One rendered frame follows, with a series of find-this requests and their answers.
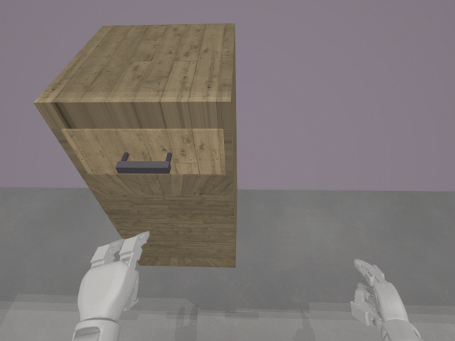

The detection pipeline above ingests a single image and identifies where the handle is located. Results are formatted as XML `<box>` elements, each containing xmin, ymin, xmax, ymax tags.
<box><xmin>115</xmin><ymin>153</ymin><xmax>172</xmax><ymax>174</ymax></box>

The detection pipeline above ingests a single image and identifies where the robot right forearm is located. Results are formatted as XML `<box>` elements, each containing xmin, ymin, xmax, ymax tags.
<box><xmin>381</xmin><ymin>319</ymin><xmax>424</xmax><ymax>341</ymax></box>

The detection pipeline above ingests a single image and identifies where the robot right hand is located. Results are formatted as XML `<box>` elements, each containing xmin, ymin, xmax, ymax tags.
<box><xmin>350</xmin><ymin>259</ymin><xmax>409</xmax><ymax>331</ymax></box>

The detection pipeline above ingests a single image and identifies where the robot left forearm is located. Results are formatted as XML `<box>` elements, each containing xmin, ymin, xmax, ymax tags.
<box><xmin>72</xmin><ymin>318</ymin><xmax>121</xmax><ymax>341</ymax></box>

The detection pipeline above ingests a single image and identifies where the cabinet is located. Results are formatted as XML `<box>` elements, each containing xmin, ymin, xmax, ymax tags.
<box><xmin>34</xmin><ymin>23</ymin><xmax>237</xmax><ymax>268</ymax></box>

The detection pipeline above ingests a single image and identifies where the drawer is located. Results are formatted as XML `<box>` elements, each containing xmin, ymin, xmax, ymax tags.
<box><xmin>61</xmin><ymin>129</ymin><xmax>225</xmax><ymax>174</ymax></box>

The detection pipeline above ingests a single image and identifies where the robot left hand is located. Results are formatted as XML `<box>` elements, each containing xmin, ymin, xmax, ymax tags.
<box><xmin>77</xmin><ymin>231</ymin><xmax>149</xmax><ymax>322</ymax></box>

